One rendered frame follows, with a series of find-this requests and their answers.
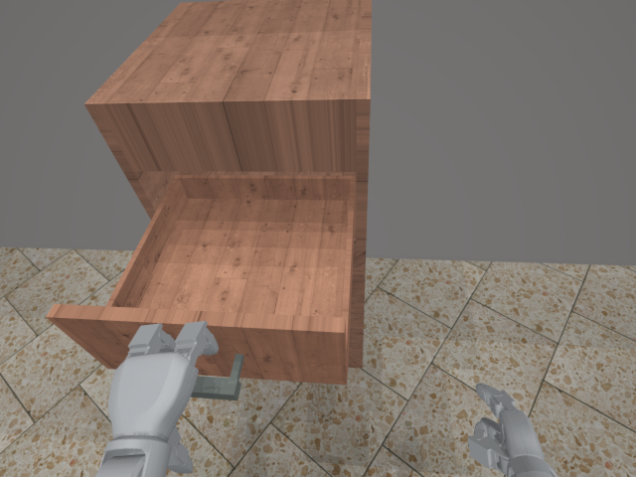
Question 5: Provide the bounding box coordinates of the left robot hand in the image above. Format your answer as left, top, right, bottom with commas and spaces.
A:
108, 321, 219, 474

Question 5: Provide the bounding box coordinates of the drawer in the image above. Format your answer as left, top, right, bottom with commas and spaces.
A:
46, 175, 356, 385

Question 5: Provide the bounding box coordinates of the cabinet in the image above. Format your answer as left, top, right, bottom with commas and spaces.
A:
84, 0, 372, 369

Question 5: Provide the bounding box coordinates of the right robot hand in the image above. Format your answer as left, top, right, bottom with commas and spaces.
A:
468, 383, 545, 475

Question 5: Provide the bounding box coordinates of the handle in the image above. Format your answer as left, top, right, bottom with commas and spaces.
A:
191, 354, 244, 400

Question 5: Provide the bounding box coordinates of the right robot forearm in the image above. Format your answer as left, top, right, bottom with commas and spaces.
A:
507, 455, 557, 477

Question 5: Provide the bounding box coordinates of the left robot forearm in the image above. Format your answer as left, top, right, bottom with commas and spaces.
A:
94, 435, 172, 477

